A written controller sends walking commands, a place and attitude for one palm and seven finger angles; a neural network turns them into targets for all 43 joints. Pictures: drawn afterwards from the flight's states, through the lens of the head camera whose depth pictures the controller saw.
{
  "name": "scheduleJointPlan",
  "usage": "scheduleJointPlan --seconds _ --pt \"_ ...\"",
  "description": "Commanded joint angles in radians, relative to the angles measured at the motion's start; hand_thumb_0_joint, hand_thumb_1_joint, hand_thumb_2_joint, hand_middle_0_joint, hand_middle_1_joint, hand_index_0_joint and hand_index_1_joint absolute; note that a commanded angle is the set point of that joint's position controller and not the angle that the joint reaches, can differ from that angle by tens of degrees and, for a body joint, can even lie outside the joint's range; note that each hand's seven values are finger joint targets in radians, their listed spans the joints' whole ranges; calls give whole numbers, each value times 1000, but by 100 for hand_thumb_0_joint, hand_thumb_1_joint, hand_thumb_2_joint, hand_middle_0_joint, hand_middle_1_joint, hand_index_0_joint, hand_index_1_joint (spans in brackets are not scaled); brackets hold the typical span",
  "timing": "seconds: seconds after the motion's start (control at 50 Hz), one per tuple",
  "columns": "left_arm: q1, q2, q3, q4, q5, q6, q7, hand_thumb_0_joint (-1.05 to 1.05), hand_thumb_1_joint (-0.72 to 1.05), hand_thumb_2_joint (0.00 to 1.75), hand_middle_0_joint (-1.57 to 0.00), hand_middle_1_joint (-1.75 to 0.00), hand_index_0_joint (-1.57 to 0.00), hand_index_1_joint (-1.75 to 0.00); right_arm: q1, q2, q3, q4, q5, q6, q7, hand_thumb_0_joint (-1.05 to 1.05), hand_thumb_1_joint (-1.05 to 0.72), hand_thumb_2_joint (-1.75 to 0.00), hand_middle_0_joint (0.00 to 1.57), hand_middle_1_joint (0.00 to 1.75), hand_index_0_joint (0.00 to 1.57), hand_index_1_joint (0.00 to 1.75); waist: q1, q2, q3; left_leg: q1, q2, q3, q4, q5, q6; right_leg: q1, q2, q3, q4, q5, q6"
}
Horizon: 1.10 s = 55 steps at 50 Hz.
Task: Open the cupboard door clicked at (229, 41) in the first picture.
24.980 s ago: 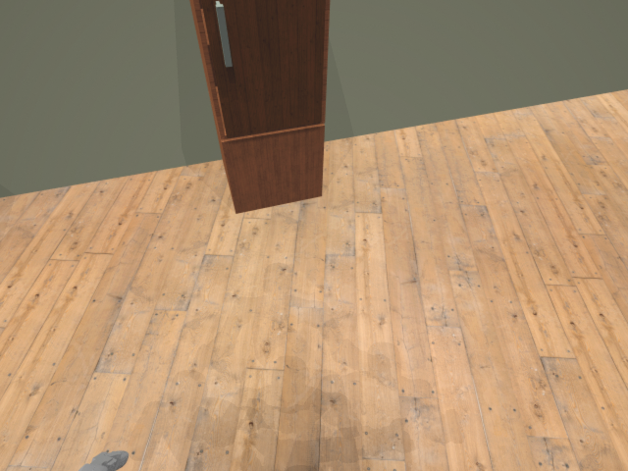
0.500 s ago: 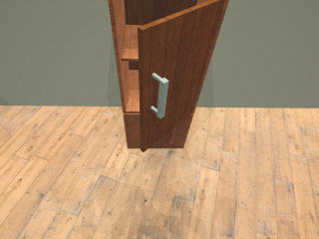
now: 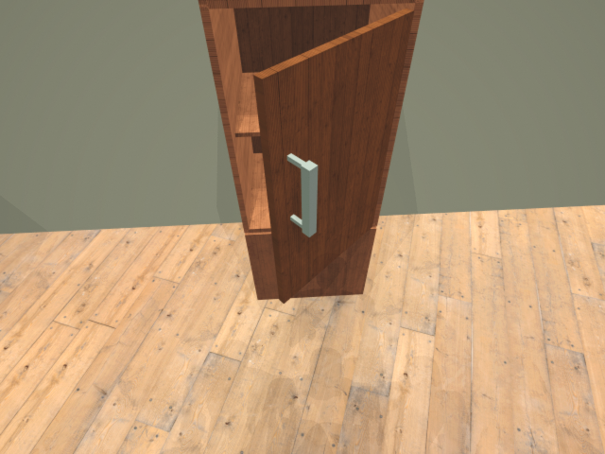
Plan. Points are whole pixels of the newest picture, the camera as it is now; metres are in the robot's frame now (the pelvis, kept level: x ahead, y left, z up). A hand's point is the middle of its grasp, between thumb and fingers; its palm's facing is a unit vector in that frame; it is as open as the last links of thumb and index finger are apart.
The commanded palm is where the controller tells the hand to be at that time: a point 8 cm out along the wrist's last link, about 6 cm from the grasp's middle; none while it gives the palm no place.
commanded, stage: let the arm hang, fingers relaxed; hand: left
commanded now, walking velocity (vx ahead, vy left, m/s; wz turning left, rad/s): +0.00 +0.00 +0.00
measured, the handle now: (301, 196) +0.54 +0.03 +0.01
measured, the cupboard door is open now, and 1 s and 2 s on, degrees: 42 42 42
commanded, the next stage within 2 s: look to check the result in 0.24 s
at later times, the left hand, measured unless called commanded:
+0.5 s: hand out of the picture -0.01 +0.15 -0.17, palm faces +0.04 -0.98 -0.17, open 7.4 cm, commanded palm none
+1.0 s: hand out of the picture +0.01 +0.14 -0.17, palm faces +0.04 -0.99 -0.17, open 7.4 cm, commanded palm none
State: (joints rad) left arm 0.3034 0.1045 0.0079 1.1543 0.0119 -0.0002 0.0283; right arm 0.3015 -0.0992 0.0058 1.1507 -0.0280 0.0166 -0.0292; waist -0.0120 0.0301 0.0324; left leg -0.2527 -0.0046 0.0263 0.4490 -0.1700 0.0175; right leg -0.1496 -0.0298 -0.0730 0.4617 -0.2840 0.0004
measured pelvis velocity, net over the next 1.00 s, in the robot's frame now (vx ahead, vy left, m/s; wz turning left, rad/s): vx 0.03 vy -0.02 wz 0.00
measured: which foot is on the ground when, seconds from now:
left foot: down 0.00-1.00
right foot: down 0.00-1.00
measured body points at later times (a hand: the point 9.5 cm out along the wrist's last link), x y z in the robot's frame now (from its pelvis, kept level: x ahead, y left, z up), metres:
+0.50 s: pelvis +0.01 -0.01 +0.00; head +0.03 -0.01 +0.45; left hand -0.02 +0.20 -0.16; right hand -0.01 -0.22 -0.16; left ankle +0.05 +0.11 -0.74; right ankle -0.02 -0.12 -0.74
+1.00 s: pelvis +0.03 -0.02 +0.00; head +0.05 -0.02 +0.45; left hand +0.01 +0.19 -0.16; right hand +0.02 -0.23 -0.16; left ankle +0.05 +0.11 -0.74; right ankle -0.02 -0.12 -0.74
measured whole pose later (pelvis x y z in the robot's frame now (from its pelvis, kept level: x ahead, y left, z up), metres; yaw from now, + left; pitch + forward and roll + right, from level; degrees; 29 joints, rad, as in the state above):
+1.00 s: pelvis +0.03 -0.02 +0.00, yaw +0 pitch -1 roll +0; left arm 0.28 0.12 0.01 1.15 0.01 -0.01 0.03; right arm 0.26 -0.13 0.01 1.16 -0.02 0.01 -0.04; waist -0.01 0.01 0.06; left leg -0.20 0.01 0.01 0.42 -0.19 -0.01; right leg -0.09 -0.01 -0.08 0.40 -0.29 -0.02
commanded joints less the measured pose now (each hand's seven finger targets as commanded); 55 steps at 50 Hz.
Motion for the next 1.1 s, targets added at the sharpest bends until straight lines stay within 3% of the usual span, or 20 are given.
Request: scheduleJointPlan --seconds 0.0,0.32,0.6,0.84,0.94,1.08 --pt "99 100 25 -10 -2 -5 13 0 90 90 -20 -30 -20 -30 74 -91 -19 -21 4 -10 -9 0 -90 -90 20 30 20 30 13 -32 78 1 83 -89 -100 -24 21 -84 -69 69 -116 5 -38" --pt "74 109 23 -9 -4 -10 10 0 90 90 -20 -30 -20 -30 52 -107 -17 -20 5 -13 -12 0 -90 -90 20 30 20 30 3 -15 55 50 89 -82 -83 65 13 -58 -76 80 -137 64 -38" --pt "85 109 20 -2 -6 -12 11 0 90 90 -20 -30 -20 -30 33 -114 -14 -16 7 -12 -14 0 -90 -90 20 30 20 30 10 -46 49 75 90 -76 -79 91 12 -43 -76 75 -153 86 -36" --pt "75 115 19 -7 -7 -13 11 0 90 90 -20 -30 -20 -30 27 -115 -13 -8 6 -15 -15 0 -90 -90 20 30 20 30 9 -27 55 72 91 -76 -83 130 10 -19 -81 75 -154 132 -36" --pt "81 113 21 -7 -8 -16 11 0 90 90 -20 -30 -20 -30 25 -117 -13 -9 7 -20 -17 0 -90 -90 20 30 20 30 12 -20 25 93 92 -78 -77 170 13 4 -83 74 -148 178 -36" --pt "33 164 71 -67 4 22 0 0 90 90 -20 -30 -20 -30 6 -161 -56 -54 5 8 -31 0 -90 -90 20 30 20 30 4 -41 43 64 124 -1 20 74 3 -83 -82 142 -67 237 -60"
